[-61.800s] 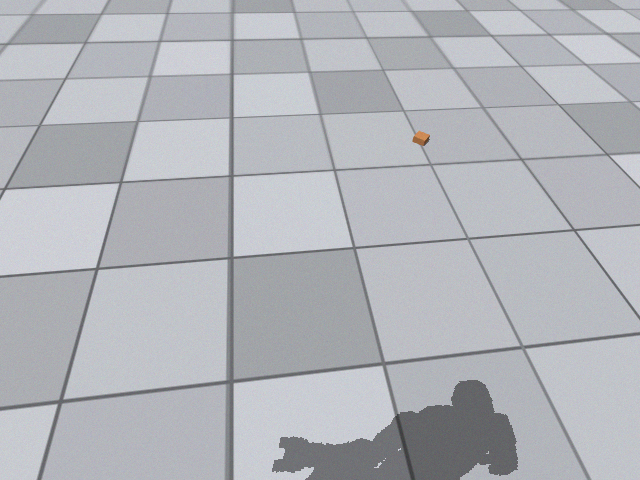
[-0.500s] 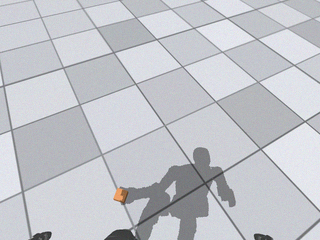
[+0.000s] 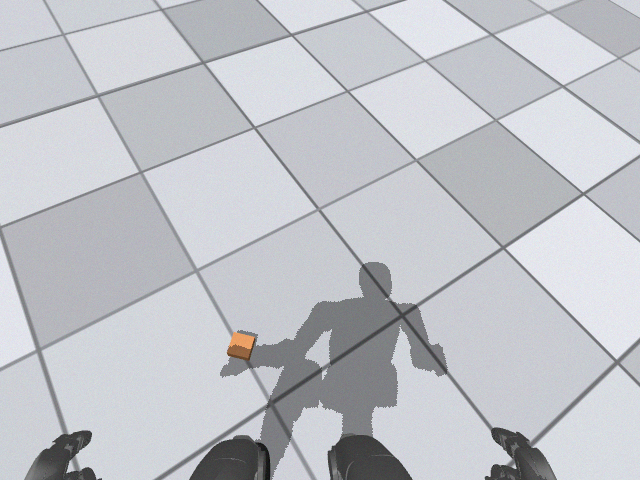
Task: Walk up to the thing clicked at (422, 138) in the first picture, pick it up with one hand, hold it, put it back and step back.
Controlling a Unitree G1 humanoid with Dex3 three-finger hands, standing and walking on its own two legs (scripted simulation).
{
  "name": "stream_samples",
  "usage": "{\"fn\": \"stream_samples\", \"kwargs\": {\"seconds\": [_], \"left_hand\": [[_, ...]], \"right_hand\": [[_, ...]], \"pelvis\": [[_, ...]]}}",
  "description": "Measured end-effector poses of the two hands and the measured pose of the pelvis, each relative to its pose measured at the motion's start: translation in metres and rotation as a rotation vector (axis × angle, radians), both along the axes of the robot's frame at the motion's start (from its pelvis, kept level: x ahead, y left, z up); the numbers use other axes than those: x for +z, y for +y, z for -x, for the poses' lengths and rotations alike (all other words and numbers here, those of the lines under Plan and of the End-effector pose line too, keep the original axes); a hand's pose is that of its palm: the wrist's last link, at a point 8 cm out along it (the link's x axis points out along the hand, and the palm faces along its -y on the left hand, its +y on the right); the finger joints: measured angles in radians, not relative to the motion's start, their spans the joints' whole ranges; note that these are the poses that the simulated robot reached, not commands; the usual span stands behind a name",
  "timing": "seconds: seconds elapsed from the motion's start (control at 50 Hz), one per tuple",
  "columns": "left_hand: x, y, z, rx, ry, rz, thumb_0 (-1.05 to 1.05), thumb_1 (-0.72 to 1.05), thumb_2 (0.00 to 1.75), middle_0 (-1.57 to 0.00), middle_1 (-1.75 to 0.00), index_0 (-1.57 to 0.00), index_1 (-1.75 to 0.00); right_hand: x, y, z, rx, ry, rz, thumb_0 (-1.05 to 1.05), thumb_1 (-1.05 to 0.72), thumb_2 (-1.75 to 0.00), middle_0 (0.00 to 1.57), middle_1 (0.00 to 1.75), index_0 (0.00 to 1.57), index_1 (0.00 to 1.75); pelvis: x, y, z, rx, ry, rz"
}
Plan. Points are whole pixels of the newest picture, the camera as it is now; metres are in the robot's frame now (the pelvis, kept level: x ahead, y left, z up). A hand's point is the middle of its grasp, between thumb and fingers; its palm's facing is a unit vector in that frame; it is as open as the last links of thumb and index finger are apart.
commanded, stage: step back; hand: left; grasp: from above
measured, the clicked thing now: (241, 346) +0.46 +0.16 -0.74
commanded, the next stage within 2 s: none
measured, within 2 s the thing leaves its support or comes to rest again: neither
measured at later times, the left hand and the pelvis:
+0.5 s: hand out of the picture -0.01 +0.28 -0.15, palm faces +0.05 -0.92 -0.39, open 7.4 cm; pelvis -0.13 +0.01 -0.01, yaw +3 degrees
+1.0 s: hand out of the picture -0.23 +0.23 -0.13, palm faces -0.03 -0.91 -0.42, open 7.4 cm; pelvis -0.30 -0.03 +0.00, yaw -2 degrees
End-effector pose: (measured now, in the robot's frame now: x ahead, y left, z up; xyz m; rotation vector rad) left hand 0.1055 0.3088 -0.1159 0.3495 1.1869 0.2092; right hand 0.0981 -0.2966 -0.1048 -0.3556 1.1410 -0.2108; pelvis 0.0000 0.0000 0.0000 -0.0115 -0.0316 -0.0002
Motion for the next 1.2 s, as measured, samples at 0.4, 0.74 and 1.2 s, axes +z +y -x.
{"fn": "stream_samples", "kwargs": {"seconds": [0.4,0.74,1.2], "left_hand": [[0.023,-0.002,0.105,0.014,-0.110,-0.045,0.01,0.90,0.90,-0.20,-0.30,-0.21,-0.30],[0.004,0.006,0.228,0.022,0.002,-0.010,0.01,0.91,0.90,-0.20,-0.30,-0.20,-0.30],[0.018,-0.019,0.364,-0.005,-0.137,-0.059,0.01,0.90,0.90,-0.20,-0.30,-0.21,-0.30]], "right_hand": [[-0.007,-0.026,0.105,0.044,0.086,0.034,0.01,-0.91,-0.90,0.20,0.30,0.20,0.30],[0.016,-0.007,0.183,0.049,-0.069,0.031,0.01,-0.90,-0.89,0.21,0.30,0.20,0.30],[-0.017,-0.043,0.393,0.034,0.105,0.026,0.01,-0.91,-0.90,0.20,0.30,0.20,0.30]], "pelvis": [[-0.001,-0.004,0.100,0.059,0.001,-0.025],[0.001,-0.004,0.206,-0.014,-0.005,0.001],[-0.011,-0.026,0.372,0.063,-0.003,-0.032]]}}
